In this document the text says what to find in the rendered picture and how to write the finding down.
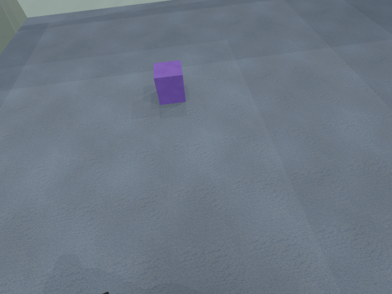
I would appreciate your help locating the carton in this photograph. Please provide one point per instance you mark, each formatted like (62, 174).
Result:
(168, 78)

